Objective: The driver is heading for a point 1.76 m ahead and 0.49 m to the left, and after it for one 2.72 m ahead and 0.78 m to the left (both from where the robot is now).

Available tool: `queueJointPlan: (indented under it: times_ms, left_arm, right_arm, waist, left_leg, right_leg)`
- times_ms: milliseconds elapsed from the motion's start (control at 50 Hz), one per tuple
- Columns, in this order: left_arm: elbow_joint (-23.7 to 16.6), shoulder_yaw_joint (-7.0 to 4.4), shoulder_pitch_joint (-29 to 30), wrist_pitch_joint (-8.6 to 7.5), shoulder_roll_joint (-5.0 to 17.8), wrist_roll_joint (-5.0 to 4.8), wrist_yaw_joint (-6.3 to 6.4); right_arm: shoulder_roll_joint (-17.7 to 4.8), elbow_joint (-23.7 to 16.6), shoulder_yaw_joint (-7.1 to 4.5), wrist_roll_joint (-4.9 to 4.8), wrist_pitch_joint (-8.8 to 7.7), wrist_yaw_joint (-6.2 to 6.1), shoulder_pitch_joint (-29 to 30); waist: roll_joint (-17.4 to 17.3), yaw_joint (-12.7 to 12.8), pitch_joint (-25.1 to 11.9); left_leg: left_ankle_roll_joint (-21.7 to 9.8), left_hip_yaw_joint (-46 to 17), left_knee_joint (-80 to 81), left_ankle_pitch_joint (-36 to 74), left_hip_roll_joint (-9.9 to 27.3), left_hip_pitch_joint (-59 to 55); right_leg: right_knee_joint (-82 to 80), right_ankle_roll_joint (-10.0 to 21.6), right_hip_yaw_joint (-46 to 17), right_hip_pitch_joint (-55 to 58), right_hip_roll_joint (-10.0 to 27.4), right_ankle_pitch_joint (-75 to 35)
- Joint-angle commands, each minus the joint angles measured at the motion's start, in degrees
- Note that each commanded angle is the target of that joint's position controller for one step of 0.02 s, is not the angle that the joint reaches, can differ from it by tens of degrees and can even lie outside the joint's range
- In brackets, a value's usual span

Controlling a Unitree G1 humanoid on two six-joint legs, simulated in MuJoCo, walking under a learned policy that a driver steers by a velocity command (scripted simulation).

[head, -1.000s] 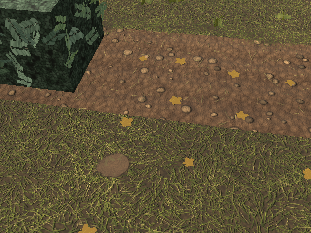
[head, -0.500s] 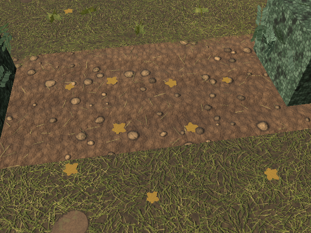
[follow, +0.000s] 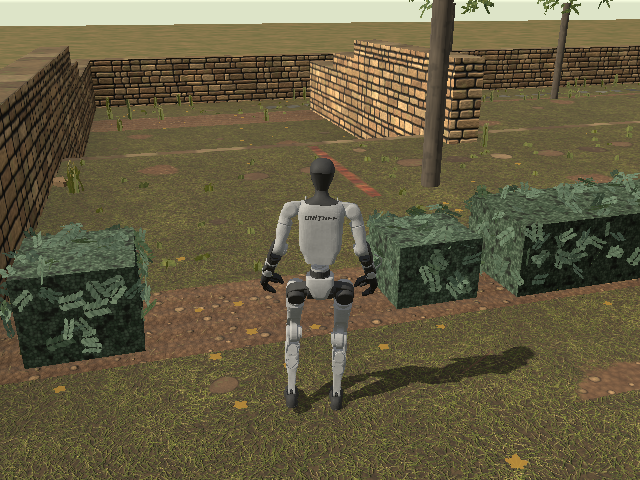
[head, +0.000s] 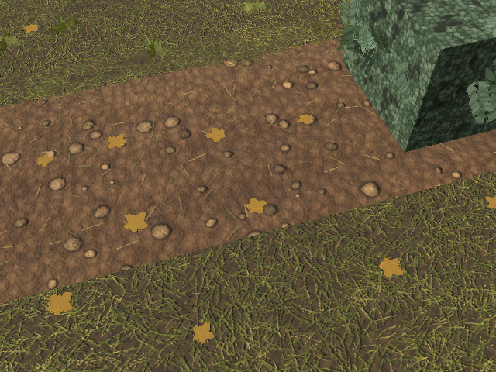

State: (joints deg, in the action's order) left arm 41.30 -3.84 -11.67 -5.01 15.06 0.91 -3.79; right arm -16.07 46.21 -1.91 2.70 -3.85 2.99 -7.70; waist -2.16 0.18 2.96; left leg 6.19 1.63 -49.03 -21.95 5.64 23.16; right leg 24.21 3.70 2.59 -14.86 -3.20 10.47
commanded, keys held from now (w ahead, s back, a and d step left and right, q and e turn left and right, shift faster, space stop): no key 0.88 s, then w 0.12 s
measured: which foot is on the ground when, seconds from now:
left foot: up 0.00-0.02, down 0.04-1.00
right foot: down 0.00-1.00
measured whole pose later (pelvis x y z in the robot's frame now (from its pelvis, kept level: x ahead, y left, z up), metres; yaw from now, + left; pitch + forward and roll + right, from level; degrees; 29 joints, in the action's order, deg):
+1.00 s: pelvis +0.02 +0.02 +0.00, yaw +1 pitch -2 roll +0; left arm 45.4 -3.8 -14.7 -2.3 15.7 2.5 -2.6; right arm -16.1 53.9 -3.4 2.4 -2.8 2.3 -11.1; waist -0.7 -0.4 4.5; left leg -3.1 2.8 -26.3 -21.3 2.2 6.8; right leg 25.0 4.4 2.2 -10.0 -1.5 16.0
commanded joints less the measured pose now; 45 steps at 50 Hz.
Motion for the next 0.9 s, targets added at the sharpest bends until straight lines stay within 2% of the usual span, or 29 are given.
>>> queueJointPlan:
  times_ms: [20, 40, 60, 80, 100, 120, 140, 160, 200, 280, 580, 880, 900]
  left_arm:
    - [-5.8, -0.63, 7.8, -0.01, 6.4, -1.1, -2.01]
    - [-4.9, -0.05, 6.0, 0.72, 5.2, -1.62, -3.18]
    - [-4.2, 0.18, 3.6, 1.37, 4.6, -1.92, -3.79]
    - [-4.1, -0.45, -1.1, 1.77, 5.7, -2.1, -3.32]
    - [-3.6, -1.24, -2.2, 1.88, 8.6, -1.52, -2.51]
    - [-4.6, -1.24, 0.7, 1.77, 9.1, -0.54, -1.92]
    - [-5.1, -0.93, 3.3, 1.56, 8.3, -0.04, -1.59]
    - [-4.9, -0.6, 3.9, 1.36, 7.5, -0.36, -1.42]
    - [-4.7, -0.33, 3.5, 1.22, 6.4, -1.23, -1.52]
    - [-4.5, -0.6, 3.1, 1.47, 6.4, -0.87, -1.67]
    - [-2.2, -1.29, 1.2, 2.42, 7.4, -0.43, -0.95]
    - [0.7, -0.92, -0.8, 3.02, 6.9, -0.32, -1.04]
    - [1.3, -1.39, -2.5, 3.16, 8.0, 0.02, -0.83]
  right_arm:
    - [-2.6, 1.1, -0.37, -1.75, -0.52, 1.42, -11.5]
    - [-2.3, 1.1, -0.12, -2.57, -0.9, 1.45, -10.8]
    - [-4.0, -0.2, -0.38, -3.26, -1.18, 1.11, -8.9]
    - [-7.0, -2.3, -0.36, -3.39, -1.42, 0.95, -3.0]
    - [-7.9, -2.9, -0.73, -2.4, -1.35, 1.15, -0.2]
    - [-8.0, -2.1, -1.13, -2.39, -1.21, 1.48, 0.1]
    - [-7.1, -1.7, -1.19, -2.8, -1.29, 1.59, 0.3]
    - [-6.0, -1.7, -1.04, -3.23, -1.19, 1.81, 0.8]
    - [-5.2, -1.2, -0.82, -3.04, -0.97, 1.95, -0.9]
    - [-4.9, 0.0, -0.91, -2.76, -0.26, 1.71, -3.2]
    - [-6.2, 0.9, -1.64, -2.39, 0.35, 1.69, 0.5]
    - [-6.1, 4.1, -1.98, -2.21, 1.17, 1.35, 0.2]
    - [-6.8, 4.9, -2.3, -1.92, 1.4, 1.17, -1.4]
  waist:
    - [2.8, -5.8, -6.3]
    - [2.5, -4.9, -6.0]
    - [2.3, -3.1, -7.0]
    - [-0.4, 2.2, -6.8]
    - [-0.1, 3.4, -5.2]
    - [-0.5, 2.7, -3.9]
    - [0.4, 2.0, -2.9]
    - [1.3, 1.5, -3.0]
    - [1.8, 0.5, -4.6]
    - [1.3, -0.5, -5.1]
    - [1.4, -1.0, -3.2]
    - [1.7, -0.9, -2.6]
    - [1.8, -0.7, -2.2]
  left_leg:
    - [0.6, 0.6, 11.0, 12.2, 0.9, -15.0]
    - [-0.1, 0.4, 15.4, 18.0, 0.9, -15.6]
    - [-1.2, -0.3, 17.8, 22.8, 1.3, -14.8]
    - [-4.7, -0.8, 19.8, 23.2, 1.3, -12.1]
    - [-6.9, 0.0, 20.9, 14.7, 0.2, -7.9]
    - [-7.7, -0.8, 23.3, 7.2, -0.1, -4.1]
    - [-7.6, -1.7, 25.0, 5.3, 0.1, -2.8]
    - [-7.1, -1.5, 25.1, 7.3, -0.2, -4.6]
    - [-7.0, -0.9, 24.5, 11.6, -0.5, -8.1]
    - [-6.6, 0.3, 24.5, 13.9, -1.0, -9.6]
    - [-6.5, 1.1, 26.6, 16.0, -2.0, -14.1]
    - [-6.5, 1.3, 29.2, 14.9, -2.7, -14.4]
    - [-7.1, 1.3, 29.7, 8.0, -2.9, -13.8]
  right_leg:
    - [1.3, 6.0, -8.6, -4.8, 12.5, -23.8]
    - [2.7, 4.0, -9.9, -3.7, 11.8, -19.1]
    - [2.7, 1.5, -10.9, -1.3, 10.7, -12.5]
    - [1.3, -0.3, -8.6, 0.6, 7.7, -2.1]
    - [0.6, -1.0, -6.1, 2.0, 5.5, 4.2]
    - [0.6, -1.6, -4.7, 3.5, 4.8, 7.4]
    - [0.8, -1.6, -4.4, 3.7, 5.1, 7.1]
    - [0.4, -1.4, -4.6, 3.6, 5.2, 4.9]
    - [0.1, -1.1, -4.0, 4.3, 4.7, -1.0]
    - [0.4, -0.8, -3.6, 6.1, 4.5, -8.4]
    - [-2.5, -1.3, -2.7, 5.2, 4.0, -9.2]
    - [-4.2, -1.4, -2.5, 8.2, 4.1, -8.8]
    - [-4.9, -0.8, -2.7, 8.6, 4.1, -1.3]
Next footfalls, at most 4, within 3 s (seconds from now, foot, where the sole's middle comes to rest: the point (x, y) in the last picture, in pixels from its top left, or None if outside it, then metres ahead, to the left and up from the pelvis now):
0.04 left None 0.02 0.14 -0.78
1.60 right None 0.47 -0.15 -0.95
2.06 left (212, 315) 0.69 0.18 -0.95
2.58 right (229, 222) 1.04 0.13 -0.95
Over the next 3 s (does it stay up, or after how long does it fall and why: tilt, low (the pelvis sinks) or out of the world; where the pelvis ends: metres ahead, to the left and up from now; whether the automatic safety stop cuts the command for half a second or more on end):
stays up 1.04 0.25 -0.17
